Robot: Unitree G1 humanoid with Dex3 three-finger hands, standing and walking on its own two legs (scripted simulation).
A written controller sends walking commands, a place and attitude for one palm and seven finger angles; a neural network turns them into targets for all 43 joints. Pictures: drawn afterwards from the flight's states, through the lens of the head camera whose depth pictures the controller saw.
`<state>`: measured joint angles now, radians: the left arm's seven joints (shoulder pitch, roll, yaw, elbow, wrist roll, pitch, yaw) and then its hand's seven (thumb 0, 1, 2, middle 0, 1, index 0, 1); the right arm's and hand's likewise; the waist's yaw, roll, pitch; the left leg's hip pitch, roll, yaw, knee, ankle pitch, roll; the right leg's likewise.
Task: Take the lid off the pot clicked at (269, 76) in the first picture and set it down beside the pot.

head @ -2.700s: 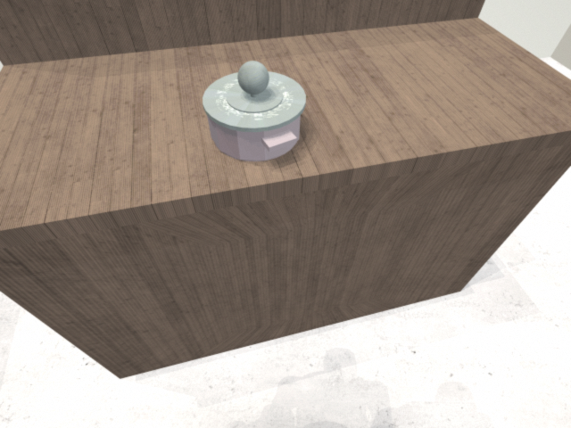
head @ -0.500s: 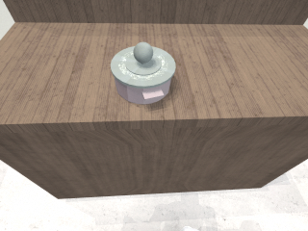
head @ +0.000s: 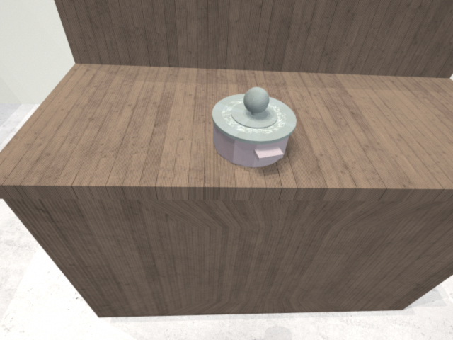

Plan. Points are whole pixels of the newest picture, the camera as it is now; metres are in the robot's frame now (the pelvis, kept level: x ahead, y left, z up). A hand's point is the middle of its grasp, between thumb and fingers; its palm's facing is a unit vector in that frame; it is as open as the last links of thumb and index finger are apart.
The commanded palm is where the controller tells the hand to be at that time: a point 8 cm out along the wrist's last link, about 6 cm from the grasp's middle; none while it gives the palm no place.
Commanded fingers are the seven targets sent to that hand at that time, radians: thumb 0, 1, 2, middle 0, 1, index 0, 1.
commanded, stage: come to a stop and stand still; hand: left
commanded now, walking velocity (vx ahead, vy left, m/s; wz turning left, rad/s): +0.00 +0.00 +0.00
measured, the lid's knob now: (256, 100) +0.53 -0.03 +0.19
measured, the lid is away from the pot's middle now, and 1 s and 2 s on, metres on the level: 0.00 0.00 0.00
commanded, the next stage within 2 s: look again from close up in 0.84 s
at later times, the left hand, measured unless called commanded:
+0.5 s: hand out of the picture -0.02 +0.26 -0.16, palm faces +0.01 -0.98 -0.19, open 7.4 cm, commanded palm none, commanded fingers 0.00 0.90 0.90 -0.20 -0.30 -0.20 -0.30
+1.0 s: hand out of the picture +0.01 +0.28 -0.15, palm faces -0.03 -0.97 -0.22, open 7.3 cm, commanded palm none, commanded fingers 0.00 0.90 0.90 -0.20 -0.30 -0.20 -0.30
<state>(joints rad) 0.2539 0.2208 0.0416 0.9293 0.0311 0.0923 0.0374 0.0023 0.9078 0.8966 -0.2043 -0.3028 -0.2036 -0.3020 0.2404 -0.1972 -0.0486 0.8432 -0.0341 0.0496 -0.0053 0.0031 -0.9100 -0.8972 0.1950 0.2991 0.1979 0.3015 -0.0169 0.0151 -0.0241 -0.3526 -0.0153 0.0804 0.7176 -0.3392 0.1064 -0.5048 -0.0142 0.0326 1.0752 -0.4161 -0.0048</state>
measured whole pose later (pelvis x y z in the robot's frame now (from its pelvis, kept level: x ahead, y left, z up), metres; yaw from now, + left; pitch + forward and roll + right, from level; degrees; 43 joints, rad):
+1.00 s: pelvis -0.02 +0.09 +0.02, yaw -3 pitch +0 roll +0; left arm 0.28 0.18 0.01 1.02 0.02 0.02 0.03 0.00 0.91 0.90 -0.20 -0.30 -0.20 -0.30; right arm 0.27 -0.17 -0.01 1.03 -0.02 -0.01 -0.02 0.01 -0.92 -0.90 0.20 0.30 0.20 0.30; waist 0.00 0.00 0.02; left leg -0.21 -0.07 0.03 0.43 -0.21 0.07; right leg -0.19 -0.05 0.04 0.47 -0.27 0.04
